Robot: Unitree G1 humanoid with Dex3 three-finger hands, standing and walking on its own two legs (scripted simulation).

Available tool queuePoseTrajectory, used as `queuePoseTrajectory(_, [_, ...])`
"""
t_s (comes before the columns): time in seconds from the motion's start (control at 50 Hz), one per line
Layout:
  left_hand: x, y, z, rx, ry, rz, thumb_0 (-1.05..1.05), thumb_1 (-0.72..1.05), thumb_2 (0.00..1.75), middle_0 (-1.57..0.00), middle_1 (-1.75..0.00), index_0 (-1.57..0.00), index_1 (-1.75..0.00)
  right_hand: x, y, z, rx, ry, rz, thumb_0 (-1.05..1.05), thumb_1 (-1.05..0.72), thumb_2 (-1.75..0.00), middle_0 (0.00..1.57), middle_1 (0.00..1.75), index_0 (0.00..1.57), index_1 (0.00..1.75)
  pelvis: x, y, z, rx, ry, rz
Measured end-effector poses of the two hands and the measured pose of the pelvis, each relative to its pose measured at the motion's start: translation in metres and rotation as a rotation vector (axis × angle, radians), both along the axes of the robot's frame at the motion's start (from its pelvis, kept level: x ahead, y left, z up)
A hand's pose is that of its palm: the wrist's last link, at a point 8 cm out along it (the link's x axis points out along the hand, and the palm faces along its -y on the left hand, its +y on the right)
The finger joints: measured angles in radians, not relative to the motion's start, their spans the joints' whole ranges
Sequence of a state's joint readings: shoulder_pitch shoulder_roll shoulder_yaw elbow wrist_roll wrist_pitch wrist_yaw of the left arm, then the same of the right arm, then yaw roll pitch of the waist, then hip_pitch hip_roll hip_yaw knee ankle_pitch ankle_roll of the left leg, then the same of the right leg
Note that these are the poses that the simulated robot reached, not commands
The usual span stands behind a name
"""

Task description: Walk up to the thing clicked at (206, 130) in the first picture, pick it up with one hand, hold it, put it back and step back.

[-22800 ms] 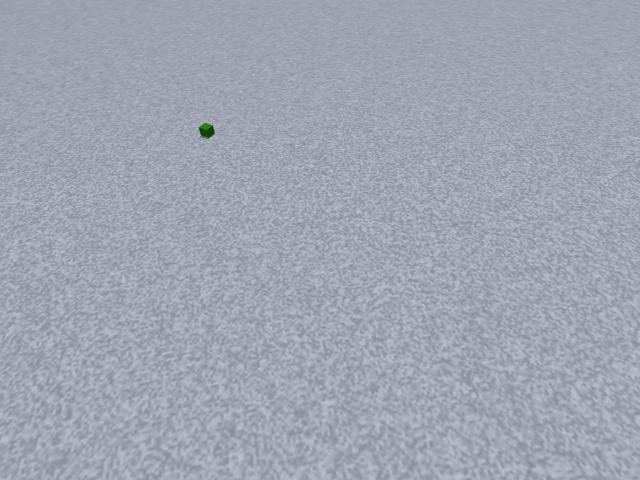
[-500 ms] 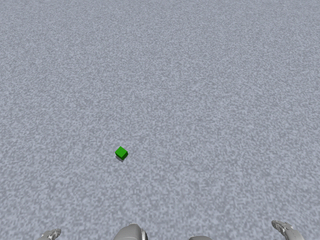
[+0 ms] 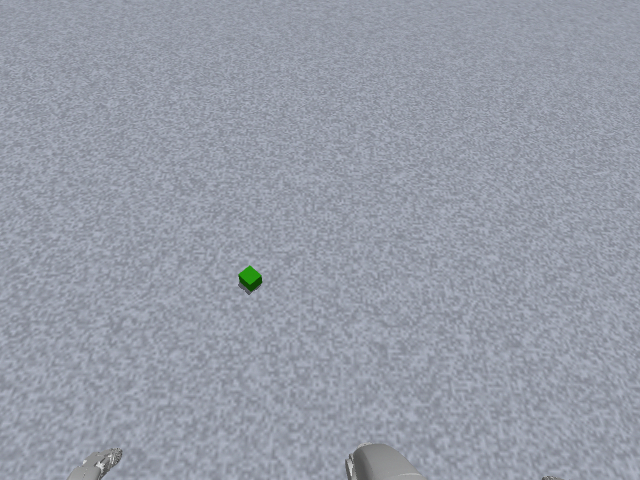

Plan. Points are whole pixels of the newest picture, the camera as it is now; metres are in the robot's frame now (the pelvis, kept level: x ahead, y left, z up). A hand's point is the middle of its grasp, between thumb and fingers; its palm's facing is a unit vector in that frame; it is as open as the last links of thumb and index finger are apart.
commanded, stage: walk up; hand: left
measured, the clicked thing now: (250, 278) +0.80 +0.21 -0.74
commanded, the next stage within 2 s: stand in 1.26 s
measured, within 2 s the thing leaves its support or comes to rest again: neither
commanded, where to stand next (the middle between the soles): +0.41 -0.02 m, yaw -2 degrees
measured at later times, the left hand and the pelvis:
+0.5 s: hand out of the picture +0.03 +0.25 -0.15, palm faces +0.01 -0.93 -0.38, open 7.4 cm; pelvis -0.05 -0.02 +0.00, yaw -2 degrees
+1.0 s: hand out of the picture +0.10 +0.22 -0.14, palm faces +0.04 -0.95 -0.32, open 7.4 cm; pelvis -0.02 -0.03 +0.00, yaw +1 degrees
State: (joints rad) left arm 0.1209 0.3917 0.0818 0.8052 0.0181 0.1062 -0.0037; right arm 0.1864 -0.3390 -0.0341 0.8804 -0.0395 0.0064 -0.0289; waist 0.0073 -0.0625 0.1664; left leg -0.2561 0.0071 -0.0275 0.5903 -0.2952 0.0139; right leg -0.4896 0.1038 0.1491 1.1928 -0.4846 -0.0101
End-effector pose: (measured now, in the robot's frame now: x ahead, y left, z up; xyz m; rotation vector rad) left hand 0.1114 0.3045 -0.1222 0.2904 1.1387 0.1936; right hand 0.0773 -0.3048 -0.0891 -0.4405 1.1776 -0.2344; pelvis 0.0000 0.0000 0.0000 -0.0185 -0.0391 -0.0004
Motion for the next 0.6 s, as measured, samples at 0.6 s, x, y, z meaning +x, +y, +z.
queuePoseTrajectory(0.6, [-0.069,-0.011,0.016,0.045,0.016,-0.003,0.01,0.90,0.90,-0.20,-0.30,-0.21,-0.30,-0.090,-0.011,-0.020,0.113,0.022,-0.069,0.01,-0.90,-0.90,0.20,0.30,0.20,0.30,-0.044,-0.021,0.003,0.024,-0.002,-0.023])
